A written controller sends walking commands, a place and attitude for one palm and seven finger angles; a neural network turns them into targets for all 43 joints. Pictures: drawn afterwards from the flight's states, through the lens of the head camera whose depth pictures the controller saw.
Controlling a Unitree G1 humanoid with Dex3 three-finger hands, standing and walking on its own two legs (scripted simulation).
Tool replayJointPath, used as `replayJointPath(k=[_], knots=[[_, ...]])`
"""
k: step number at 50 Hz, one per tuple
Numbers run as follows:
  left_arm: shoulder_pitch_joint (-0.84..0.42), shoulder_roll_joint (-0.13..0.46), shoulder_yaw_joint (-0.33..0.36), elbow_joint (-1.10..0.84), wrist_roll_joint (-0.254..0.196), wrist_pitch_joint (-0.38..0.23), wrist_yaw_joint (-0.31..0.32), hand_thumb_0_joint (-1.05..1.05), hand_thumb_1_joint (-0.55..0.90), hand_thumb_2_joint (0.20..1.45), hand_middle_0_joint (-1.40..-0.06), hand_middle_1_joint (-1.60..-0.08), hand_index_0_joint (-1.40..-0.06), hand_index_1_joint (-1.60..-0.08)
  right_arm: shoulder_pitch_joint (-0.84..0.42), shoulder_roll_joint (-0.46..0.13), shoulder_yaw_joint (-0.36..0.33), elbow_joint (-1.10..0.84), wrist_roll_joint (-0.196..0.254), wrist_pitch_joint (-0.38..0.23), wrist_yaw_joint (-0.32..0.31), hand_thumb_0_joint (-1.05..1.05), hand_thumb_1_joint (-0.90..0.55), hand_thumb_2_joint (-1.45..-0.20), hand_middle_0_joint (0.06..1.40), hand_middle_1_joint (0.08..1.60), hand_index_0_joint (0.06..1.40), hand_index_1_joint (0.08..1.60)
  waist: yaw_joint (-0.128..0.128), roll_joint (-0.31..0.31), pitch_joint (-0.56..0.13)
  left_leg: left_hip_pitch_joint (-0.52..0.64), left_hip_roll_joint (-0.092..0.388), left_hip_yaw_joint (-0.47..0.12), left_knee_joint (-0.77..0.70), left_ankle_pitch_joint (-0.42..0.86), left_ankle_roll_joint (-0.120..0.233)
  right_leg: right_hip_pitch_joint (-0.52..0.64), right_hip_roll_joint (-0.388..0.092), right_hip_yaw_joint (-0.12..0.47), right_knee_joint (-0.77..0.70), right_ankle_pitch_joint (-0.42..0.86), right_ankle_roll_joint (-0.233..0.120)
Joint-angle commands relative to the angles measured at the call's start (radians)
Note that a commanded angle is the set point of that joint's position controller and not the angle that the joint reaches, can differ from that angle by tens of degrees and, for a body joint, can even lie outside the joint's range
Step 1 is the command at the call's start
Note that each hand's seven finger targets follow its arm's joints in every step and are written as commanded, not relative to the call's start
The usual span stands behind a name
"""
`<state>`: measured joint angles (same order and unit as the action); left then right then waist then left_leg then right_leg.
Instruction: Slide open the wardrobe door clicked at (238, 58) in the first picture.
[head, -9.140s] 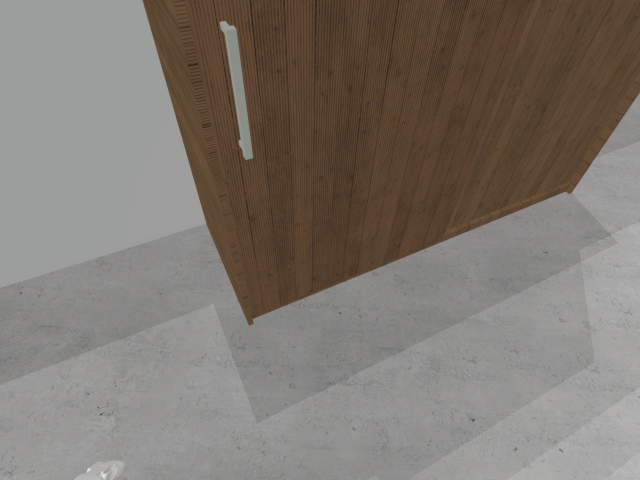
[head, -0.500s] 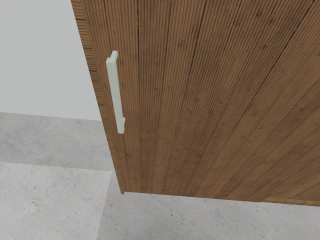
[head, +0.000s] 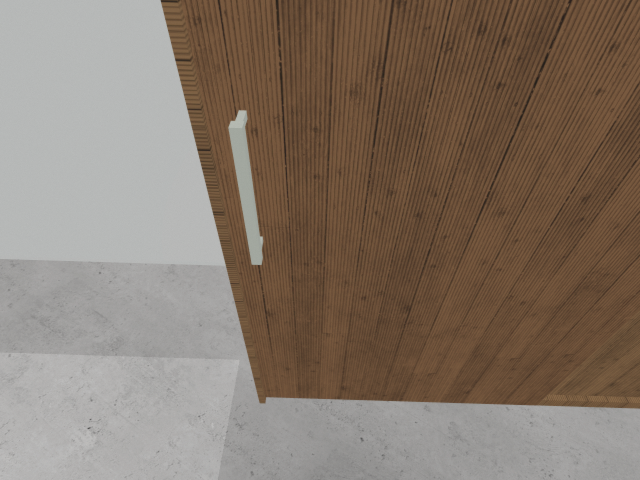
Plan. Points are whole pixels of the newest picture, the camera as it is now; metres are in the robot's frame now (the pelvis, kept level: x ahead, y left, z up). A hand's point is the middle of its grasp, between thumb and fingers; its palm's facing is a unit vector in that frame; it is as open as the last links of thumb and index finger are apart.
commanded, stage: come to a stop and stand still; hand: left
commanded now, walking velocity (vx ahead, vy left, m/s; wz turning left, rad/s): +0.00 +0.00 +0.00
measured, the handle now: (250, 196) +0.48 +0.14 +0.10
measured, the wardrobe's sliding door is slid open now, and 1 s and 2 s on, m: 0.00 0.00 0.00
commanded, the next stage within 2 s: look again from close up in 1.38 s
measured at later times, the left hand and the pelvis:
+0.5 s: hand out of the picture -0.04 +0.16 -0.17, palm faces +0.06 -0.99 -0.14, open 7.4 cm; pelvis -0.01 +0.00 +0.00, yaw +1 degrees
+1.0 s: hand out of the picture +0.00 +0.16 -0.17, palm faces +0.05 -0.99 -0.16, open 7.3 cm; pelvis +0.01 +0.00 +0.01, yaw +1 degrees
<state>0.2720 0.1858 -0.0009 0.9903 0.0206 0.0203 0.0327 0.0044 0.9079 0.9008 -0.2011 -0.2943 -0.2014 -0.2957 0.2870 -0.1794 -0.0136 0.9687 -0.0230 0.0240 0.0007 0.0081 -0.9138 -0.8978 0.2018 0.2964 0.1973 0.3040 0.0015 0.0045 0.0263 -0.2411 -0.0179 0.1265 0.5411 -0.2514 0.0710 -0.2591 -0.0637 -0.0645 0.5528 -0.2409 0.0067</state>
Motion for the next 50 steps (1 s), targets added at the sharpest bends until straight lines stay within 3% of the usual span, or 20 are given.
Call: replayJointPath(k=[1, 15, 19, 22, 27, 33, 45, 50], knots=[[0.085, 0.087, 0.017, -0.043, 0.007, -0.014, 0.005, 0.0, 0.9, 0.9, -0.2, -0.3, -0.2, -0.3, -0.015, -0.13, -0.026, -0.072, 0.0, -0.022, -0.007, 0.0, -0.9, -0.9, 0.2, 0.3, 0.2, 0.3, 0.016, 0.006, 0.08, -0.203, 0.142, -0.223, -0.287, -0.343, -0.012, 0.027, -0.014, 0.054, -0.09, -0.143, -0.04], [0.124, 0.053, 0.013, -0.005, 0.001, -0.036, 0.003, 0.0, 0.9, 0.9, -0.2, -0.3, -0.2, -0.3, 0.073, -0.082, -0.015, 0.011, 0.004, -0.03, -0.012, 0.0, -0.9, -0.9, 0.2, 0.3, 0.2, 0.3, -0.013, -0.013, 0.056, -0.089, 0.116, -0.195, -0.236, -0.227, -0.022, -0.08, -0.03, 0.147, -0.187, -0.202, -0.05], [0.136, 0.041, 0.008, 0.016, 0.001, -0.041, 0.003, 0.0, 0.9, 0.9, -0.2, -0.3, -0.2, -0.3, 0.076, -0.074, -0.012, 0.032, 0.007, -0.037, -0.015, 0.0, -0.9, -0.9, 0.2, 0.3, 0.2, 0.3, -0.011, 0.0, 0.052, -0.088, 0.123, -0.201, -0.244, -0.21, -0.023, -0.057, -0.029, 0.144, -0.184, -0.15, -0.049], [0.15, 0.031, 0.007, 0.031, 0.003, -0.037, 0.003, 0.0, 0.9, 0.9, -0.2, -0.3, -0.2, -0.3, 0.071, -0.077, -0.013, 0.044, 0.007, -0.038, -0.016, 0.0, -0.9, -0.9, 0.2, 0.3, 0.2, 0.3, -0.003, 0.033, 0.069, -0.121, 0.138, -0.228, -0.289, -0.272, -0.022, -0.037, -0.015, 0.121, -0.159, -0.126, -0.044], [0.167, 0.016, 0.006, 0.049, 0.004, -0.038, 0.003, 0.0, 0.9, 0.9, -0.2, -0.3, -0.2, -0.3, 0.064, -0.075, -0.015, 0.054, 0.007, -0.037, -0.018, 0.0, -0.9, -0.9, 0.2, 0.3, 0.2, 0.3, 0.0, 0.021, 0.077, -0.124, 0.136, -0.229, -0.291, -0.275, -0.022, -0.035, -0.013, 0.126, -0.162, -0.117, -0.041], [0.159, 0.012, 0.005, 0.055, 0.005, -0.045, 0.005, 0.0, 0.9, 0.9, -0.2, -0.3, -0.2, -0.3, 0.067, -0.061, -0.014, 0.066, 0.01, -0.041, -0.019, 0.0, -0.9, -0.9, 0.2, 0.3, 0.2, 0.3, -0.004, -0.02, 0.068, -0.092, 0.128, -0.218, -0.268, -0.197, -0.023, -0.033, -0.025, 0.143, -0.18, -0.075, -0.042], [0.125, 0.02, 0.002, 0.064, -0.003, -0.049, 0.008, 0.0, 0.9, 0.9, -0.2, -0.3, -0.2, -0.3, 0.06, -0.054, -0.004, 0.092, 0.011, -0.053, -0.022, 0.0, -0.9, -0.9, 0.2, 0.3, 0.2, 0.3, -0.005, 0.009, 0.047, -0.031, 0.128, -0.191, -0.263, -0.061, -0.033, 0.017, -0.035, 0.138, -0.183, 0.042, -0.041], [0.116, 0.023, 0.002, 0.067, -0.004, -0.049, 0.009, 0.0, 0.9, 0.9, -0.2, -0.3, -0.2, -0.3, 0.058, -0.053, -0.002, 0.1, 0.012, -0.055, -0.023, 0.0, -0.9, -0.9, 0.2, 0.3, 0.2, 0.3, -0.002, -0.011, 0.031, -0.009, 0.128, -0.18, -0.254, -0.005, -0.033, 0.043, -0.039, 0.136, -0.181, 0.085, -0.039]])
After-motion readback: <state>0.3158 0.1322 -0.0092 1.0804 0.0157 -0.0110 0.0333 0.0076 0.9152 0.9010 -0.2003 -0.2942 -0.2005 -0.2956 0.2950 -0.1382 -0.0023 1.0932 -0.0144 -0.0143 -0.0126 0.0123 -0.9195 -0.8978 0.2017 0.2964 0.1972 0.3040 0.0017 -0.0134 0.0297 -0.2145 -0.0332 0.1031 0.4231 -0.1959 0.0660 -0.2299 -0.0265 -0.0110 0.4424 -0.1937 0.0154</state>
